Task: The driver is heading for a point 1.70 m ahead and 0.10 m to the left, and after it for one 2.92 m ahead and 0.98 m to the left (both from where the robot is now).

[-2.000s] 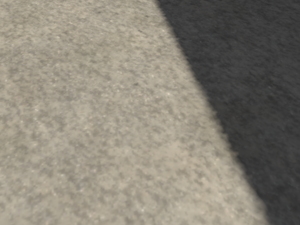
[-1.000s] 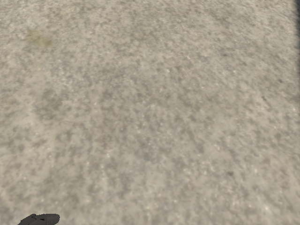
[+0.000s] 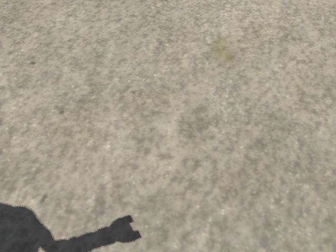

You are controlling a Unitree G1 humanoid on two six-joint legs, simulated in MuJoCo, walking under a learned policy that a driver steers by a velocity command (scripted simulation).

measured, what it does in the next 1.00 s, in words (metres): walks ahead: right foot, then left foot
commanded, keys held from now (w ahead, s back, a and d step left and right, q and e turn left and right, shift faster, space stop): no key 0.34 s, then w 0.66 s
